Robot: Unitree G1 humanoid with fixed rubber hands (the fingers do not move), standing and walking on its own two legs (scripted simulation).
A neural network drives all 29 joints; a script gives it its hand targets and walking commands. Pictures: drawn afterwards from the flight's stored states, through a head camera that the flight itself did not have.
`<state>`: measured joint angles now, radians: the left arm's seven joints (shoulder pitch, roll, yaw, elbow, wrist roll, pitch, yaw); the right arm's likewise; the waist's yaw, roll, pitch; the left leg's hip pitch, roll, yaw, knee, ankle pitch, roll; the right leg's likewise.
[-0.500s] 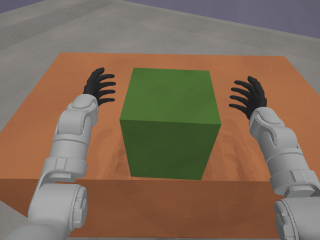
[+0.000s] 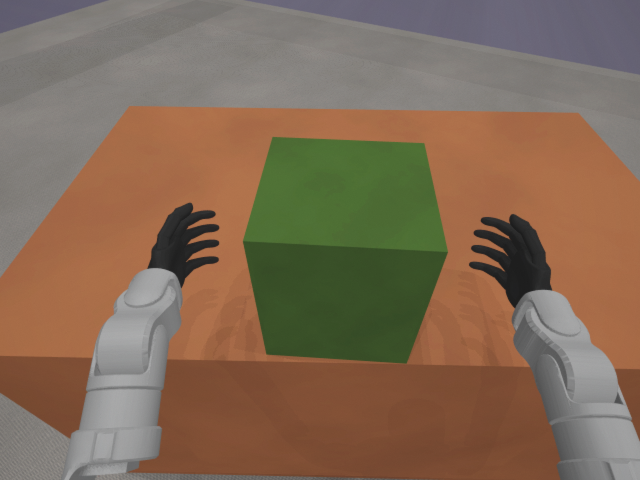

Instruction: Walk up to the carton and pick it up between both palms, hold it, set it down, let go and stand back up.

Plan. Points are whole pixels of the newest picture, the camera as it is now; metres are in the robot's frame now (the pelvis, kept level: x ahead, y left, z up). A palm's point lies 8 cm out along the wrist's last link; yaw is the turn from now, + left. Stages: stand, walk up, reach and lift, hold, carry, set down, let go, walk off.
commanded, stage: set down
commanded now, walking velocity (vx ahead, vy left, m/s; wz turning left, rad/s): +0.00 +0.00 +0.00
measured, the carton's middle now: (341, 253) +0.40 -0.01 +0.06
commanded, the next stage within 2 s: let go in 2.00 s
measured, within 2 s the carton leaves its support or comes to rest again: neither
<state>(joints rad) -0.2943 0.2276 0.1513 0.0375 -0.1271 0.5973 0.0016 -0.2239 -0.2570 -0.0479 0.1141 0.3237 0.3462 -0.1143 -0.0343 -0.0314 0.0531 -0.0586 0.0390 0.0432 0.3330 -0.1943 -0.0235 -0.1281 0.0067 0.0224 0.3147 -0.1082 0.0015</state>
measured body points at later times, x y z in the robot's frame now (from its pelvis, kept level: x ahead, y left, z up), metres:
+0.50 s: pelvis +0.01 +0.00 +0.00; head +0.01 +0.01 +0.45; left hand +0.27 +0.21 +0.07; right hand +0.25 -0.21 +0.06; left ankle +0.00 +0.13 -0.75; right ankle +0.05 -0.12 -0.75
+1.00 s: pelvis +0.03 +0.00 +0.00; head +0.03 +0.01 +0.45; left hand +0.22 +0.22 +0.02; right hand +0.21 -0.21 +0.02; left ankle +0.00 +0.13 -0.75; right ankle +0.05 -0.12 -0.75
